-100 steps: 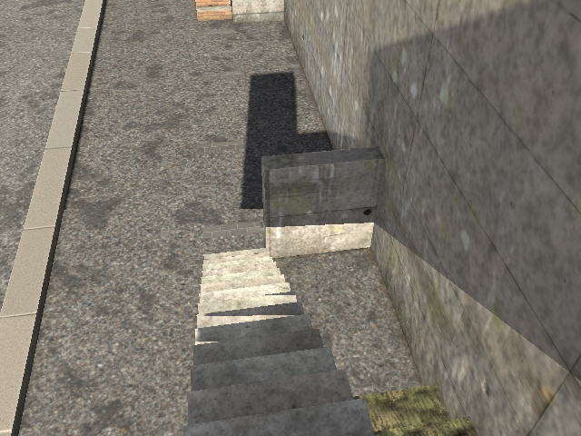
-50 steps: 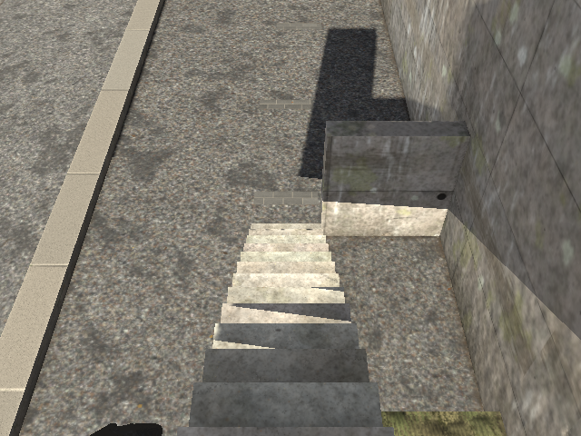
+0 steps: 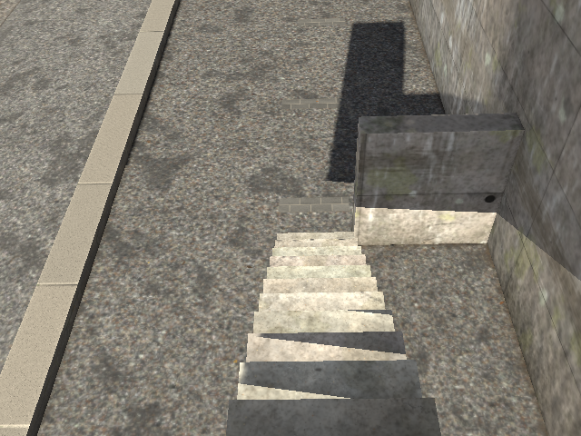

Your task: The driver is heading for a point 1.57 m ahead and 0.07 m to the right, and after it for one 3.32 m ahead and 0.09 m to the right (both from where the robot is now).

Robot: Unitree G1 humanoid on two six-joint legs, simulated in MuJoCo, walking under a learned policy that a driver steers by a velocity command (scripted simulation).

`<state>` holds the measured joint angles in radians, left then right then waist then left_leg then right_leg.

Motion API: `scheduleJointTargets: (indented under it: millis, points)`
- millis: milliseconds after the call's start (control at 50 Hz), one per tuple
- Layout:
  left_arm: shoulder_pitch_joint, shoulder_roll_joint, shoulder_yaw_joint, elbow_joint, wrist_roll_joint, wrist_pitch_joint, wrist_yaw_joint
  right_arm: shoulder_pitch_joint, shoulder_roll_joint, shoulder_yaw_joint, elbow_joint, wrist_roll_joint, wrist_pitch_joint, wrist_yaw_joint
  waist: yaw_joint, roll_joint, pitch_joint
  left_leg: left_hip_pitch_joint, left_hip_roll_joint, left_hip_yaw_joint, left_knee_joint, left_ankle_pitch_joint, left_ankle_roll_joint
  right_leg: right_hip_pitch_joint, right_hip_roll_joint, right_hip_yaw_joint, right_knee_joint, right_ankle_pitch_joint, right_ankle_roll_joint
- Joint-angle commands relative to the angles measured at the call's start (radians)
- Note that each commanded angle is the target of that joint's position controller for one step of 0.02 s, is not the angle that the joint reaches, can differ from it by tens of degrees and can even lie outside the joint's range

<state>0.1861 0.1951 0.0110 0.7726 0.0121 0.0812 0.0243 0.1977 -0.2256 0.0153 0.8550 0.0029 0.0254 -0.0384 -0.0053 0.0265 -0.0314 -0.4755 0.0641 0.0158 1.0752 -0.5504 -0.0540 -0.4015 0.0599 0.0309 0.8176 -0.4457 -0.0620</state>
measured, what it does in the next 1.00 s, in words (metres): steps on the spot: left foot, then right foot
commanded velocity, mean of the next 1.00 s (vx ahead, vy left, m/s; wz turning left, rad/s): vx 0.01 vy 0.00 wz -0.15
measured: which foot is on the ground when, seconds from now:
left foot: up 0.00-0.24, down 0.26-1.00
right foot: down 0.00-0.28, up 0.30-0.68, down 0.70-1.00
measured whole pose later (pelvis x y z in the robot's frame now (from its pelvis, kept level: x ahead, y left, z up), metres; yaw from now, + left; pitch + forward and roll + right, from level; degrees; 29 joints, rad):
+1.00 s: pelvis +0.02 -0.05 +0.01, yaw -5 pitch +2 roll -1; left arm 0.25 0.25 0.01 0.76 0.00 0.07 0.06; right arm 0.21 -0.24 -0.01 0.79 0.02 0.10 -0.01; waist -0.02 0.01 0.00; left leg -0.35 -0.04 -0.12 0.73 -0.41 0.02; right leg -0.34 -0.08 -0.03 0.67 -0.35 0.06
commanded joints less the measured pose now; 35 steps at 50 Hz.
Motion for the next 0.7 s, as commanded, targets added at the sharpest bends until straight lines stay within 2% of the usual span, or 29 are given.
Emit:
scheduleJointTargets:
  millis: [20, 40, 60, 100, 120, 140, 160, 180, 200, 220, 240, 260, 280, 300, 320, 340, 360, 380, 420, 460, 500, 560, 580, 600, 620, 640, 660, 680, 700]
  points:
    - [0.081, 0.211, 0.059, -0.031, 0.007, -0.023, -0.03, -0.101, -0.079, -0.032, -0.145, 0.019, 0.007, -0.021, 0.008, -0.14, -0.005, -0.371, -0.112, -0.176, 0.34, -0.146, 0.001, 0.195, -0.314, 0.608, -0.362, 0.544, -0.342]
    - [-0.039, 0.188, 0.054, -0.071, -0.023, -0.005, -0.003, -0.05, -0.081, -0.033, -0.134, -0.009, 0.013, -0.012, -0.043, -0.093, 0.035, -0.35, -0.094, -0.145, 0.18, -0.092, -0.008, 0.145, -0.242, 0.474, -0.311, 0.429, -0.263]
    - [-0.064, 0.165, 0.049, -0.093, -0.016, 0.025, 0.019, -0.048, -0.034, -0.02, -0.129, -0.012, 0.022, 0.002, -0.037, -0.135, -0.006, -0.278, -0.1, -0.099, 0.06, -0.061, -0.014, 0.125, -0.207, 0.422, -0.304, 0.379, -0.222]
    - [-0.052, 0.154, 0.05, -0.126, -0.009, 0.058, 0.045, -0.123, -0.028, -0.02, -0.16, 0.0, 0.023, 0.029, -0.004, -0.159, -0.026, -0.171, -0.138, -0.053, -0.048, 0.023, -0.001, 0.096, -0.152, 0.392, -0.309, 0.358, -0.177]
    - [-0.047, 0.148, 0.05, -0.134, -0.007, 0.061, 0.053, -0.122, -0.016, -0.017, -0.164, 0.008, 0.021, 0.036, -0.002, -0.159, -0.048, -0.101, -0.147, -0.041, -0.1, 0.041, 0.005, 0.078, -0.138, 0.387, -0.312, 0.371, -0.173]
    - [-0.086, 0.145, 0.044, -0.146, 0.019, 0.039, 0.056, -0.017, -0.045, -0.034, -0.103, -0.011, 0.006, 0.047, -0.037, -0.116, -0.119, 0.081, -0.13, -0.052, 0.151, 0.364, -0.009, -0.058, -0.169, 0.407, -0.236, 0.557, -0.182]
    - [-0.156, 0.13, 0.038, -0.178, 0.008, 0.034, 0.059, 0.002, -0.042, -0.034, -0.125, -0.013, 0.004, 0.046, -0.081, -0.111, -0.113, 0.076, -0.128, -0.054, 0.145, 0.339, -0.013, -0.094, -0.153, 0.399, -0.213, 0.563, -0.183]
    - [-0.155, 0.131, 0.043, -0.197, -0.02, 0.047, 0.059, -0.077, -0.01, -0.019, -0.194, -0.014, 0.013, 0.04, -0.06, -0.139, -0.058, 0.024, -0.162, 0.0, -0.062, 0.057, -0.01, -0.051, -0.104, 0.373, -0.279, 0.467, -0.173]
    - [-0.123, 0.132, 0.046, -0.208, -0.004, 0.06, 0.058, -0.118, -0.014, -0.016, -0.204, -0.008, 0.005, 0.042, -0.015, -0.146, -0.047, 0.065, -0.155, -0.011, -0.152, 0.054, -0.01, -0.003, -0.114, 0.441, -0.323, 0.457, -0.177]
    - [-0.107, 0.137, 0.043, -0.212, 0.003, 0.068, 0.059, -0.111, -0.028, -0.025, -0.208, -0.007, 0.003, 0.044, -0.013, -0.17, -0.057, 0.107, -0.148, -0.023, -0.226, 0.063, -0.012, 0.033, -0.114, 0.474, -0.315, 0.438, -0.178]
    - [-0.126, 0.124, 0.038, -0.229, -0.007, 0.067, 0.061, -0.074, -0.059, -0.038, -0.214, -0.009, -0.002, 0.047, -0.029, -0.17, -0.078, 0.173, -0.133, -0.044, -0.351, 0.155, -0.008, 0.067, -0.094, 0.496, -0.292, 0.377, -0.159]
    - [-0.164, 0.094, 0.029, -0.245, -0.018, 0.061, 0.059, -0.031, -0.064, -0.045, -0.205, -0.012, -0.01, 0.049, -0.059, -0.13, -0.08, 0.265, -0.104, -0.084, -0.539, 0.261, 0.008, 0.06, -0.047, 0.473, -0.187, 0.285, -0.137]
    - [-0.166, 0.034, 0.019, -0.256, -0.024, 0.052, 0.054, 0.044, -0.111, -0.056, -0.172, -0.027, -0.018, 0.057, -0.053, 0.016, -0.108, 0.449, 0.015, -0.264, -0.595, 0.507, 0.041, -0.066, 0.036, 0.403, 0.034, 0.128, -0.082]
    - [-0.113, -0.011, 0.018, -0.297, -0.049, 0.04, 0.041, 0.111, -0.249, -0.084, -0.156, -0.072, -0.03, 0.054, 0.006, 0.291, -0.076, 0.533, 0.254, -0.76, -0.724, 0.62, 0.231, -0.339, 0.172, 0.403, 0.149, -0.226, -0.003]
    - [-0.157, 0.081, 0.04, -0.27, -0.052, 0.005, 0.037, 0.149, -0.127, -0.056, -0.143, -0.07, -0.05, 0.045, -0.008, 0.157, 0.028, 0.594, 0.333, -0.828, -0.704, 0.656, 0.288, -0.555, 0.128, 0.446, 0.257, -0.227, 0.056]
    - [-0.174, 0.105, 0.05, -0.25, -0.045, -0.009, 0.032, 0.144, -0.105, -0.051, -0.154, -0.061, -0.049, 0.039, -0.017, 0.102, 0.038, 0.615, 0.336, -0.749, -0.66, 0.724, 0.315, -0.622, 0.154, 0.432, 0.393, -0.201, 0.089]
    - [-0.137, 0.106, 0.055, -0.211, -0.025, -0.002, 0.03, 0.134, -0.092, -0.049, -0.163, -0.047, -0.042, 0.036, -0.003, 0.033, 0.006, 0.605, 0.312, -0.67, -0.639, 0.7, 0.304, -0.627, 0.162, 0.402, 0.531, -0.171, 0.116]
    - [-0.13, 0.102, 0.056, -0.204, -0.019, 0.006, 0.026, 0.112, -0.091, -0.041, -0.173, -0.022, -0.037, 0.031, 0.007, 0.009, 0.01, 0.54, 0.3, -0.585, -0.627, 0.698, 0.287, -0.626, 0.15, 0.364, 0.657, -0.131, 0.136]
    - [-0.078, 0.051, 0.045, -0.18, -0.035, 0.024, 0.014, 0.082, -0.051, -0.01, -0.167, -0.02, -0.03, 0.038, 0.052, -0.019, 0.005, 0.32, 0.216, -0.407, -0.618, 0.689, 0.273, -0.491, 0.139, 0.278, 0.817, -0.049, 0.15]
    - [-0.028, 0.008, 0.028, -0.174, -0.048, 0.035, 0.008, 0.065, -0.04, 0.012, -0.155, -0.021, -0.033, 0.049, 0.08, -0.002, 0.023, 0.155, 0.16, -0.294, -0.634, 0.673, 0.284, -0.414, 0.131, 0.193, 0.942, 0.039, 0.167]
    - [-0.007, -0.012, 0.011, -0.174, -0.051, 0.041, 0.007, 0.064, -0.034, 0.028, -0.145, -0.014, -0.039, 0.053, 0.085, 0.024, 0.047, 0.09, 0.118, -0.216, -0.647, 0.6, 0.272, -0.368, 0.099, 0.149, 0.88, 0.127, 0.176]
    - [0.017, -0.043, -0.023, -0.141, -0.024, 0.035, 0.009, 0.061, -0.016, 0.035, -0.121, -0.01, -0.035, 0.05, 0.081, 0.081, 0.018, 0.088, 0.059, -0.118, -0.666, 0.441, 0.213, -0.133, -0.007, 0.096, 0.354, 0.255, 0.17]
    - [0.013, -0.049, -0.03, -0.118, -0.034, 0.027, 0.004, 0.109, -0.04, 0.024, -0.088, -0.007, -0.029, 0.051, 0.056, 0.123, 0.025, 0.081, 0.061, -0.107, -0.688, 0.383, 0.201, -0.024, -0.029, 0.065, 0.171, 0.185, 0.156]
    - [0.009, -0.04, -0.034, -0.099, -0.046, 0.02, -0.003, 0.148, -0.059, 0.015, -0.058, -0.004, -0.025, 0.054, 0.037, 0.163, 0.031, 0.083, 0.067, -0.12, -0.712, 0.309, 0.193, 0.055, -0.041, 0.032, 0.056, 0.134, 0.15]
    - [0.058, -0.028, -0.031, -0.046, -0.046, 0.005, -0.011, 0.129, -0.092, 0.005, -0.041, -0.012, -0.042, 0.06, 0.045, 0.202, 0.014, 0.002, 0.108, -0.162, -0.681, 0.379, 0.209, 0.198, -0.074, 0.047, 0.139, 0.332, 0.151]
    - [0.067, -0.002, -0.03, -0.036, -0.048, -0.004, -0.015, 0.079, -0.087, 0.01, -0.044, -0.002, -0.046, 0.061, 0.066, 0.211, 0.047, 0.036, 0.113, -0.167, -0.664, 0.436, 0.21, 0.177, -0.083, 0.046, -0.005, 0.304, 0.141]
    - [0.0, 0.008, -0.03, -0.049, -0.058, -0.015, -0.011, 0.115, -0.049, 0.016, -0.031, 0.009, -0.026, 0.061, 0.03, 0.193, 0.129, 0.126, 0.082, -0.193, -0.711, 0.407, 0.18, 0.122, -0.071, 0.018, -0.347, 0.208, 0.121]
    - [-0.006, 0.021, -0.027, -0.025, -0.043, -0.03, -0.003, 0.157, -0.067, 0.007, -0.011, 0.008, -0.02, 0.057, 0.005, 0.204, 0.146, 0.155, 0.084, -0.245, -0.703, 0.467, 0.157, 0.173, -0.091, 0.052, -0.429, 0.296, 0.118]
    - [0.076, 0.018, -0.029, -0.006, -0.017, -0.037, -0.001, 0.144, -0.073, -0.001, -0.008, 0.02, -0.018, 0.053, 0.023, 0.2, 0.093, 0.18, 0.055, -0.239, -0.653, 0.487, 0.132, 0.246, -0.151, 0.106, -0.426, 0.532, 0.109]
Keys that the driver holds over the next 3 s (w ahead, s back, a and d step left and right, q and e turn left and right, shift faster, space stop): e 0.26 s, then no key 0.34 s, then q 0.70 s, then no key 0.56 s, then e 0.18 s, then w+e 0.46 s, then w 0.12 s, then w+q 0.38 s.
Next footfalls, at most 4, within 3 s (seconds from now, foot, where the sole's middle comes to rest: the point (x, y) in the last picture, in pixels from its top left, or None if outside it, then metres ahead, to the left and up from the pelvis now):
0.26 left None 0.06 0.09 -0.74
0.70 right None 0.06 -0.17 -0.74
1.62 left None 0.05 0.11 -0.74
2.56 right None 0.12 -0.19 -0.74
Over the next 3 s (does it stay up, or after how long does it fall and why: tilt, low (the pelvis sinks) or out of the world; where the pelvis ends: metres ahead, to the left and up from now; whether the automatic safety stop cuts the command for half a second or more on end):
stays up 0.27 -0.11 -0.14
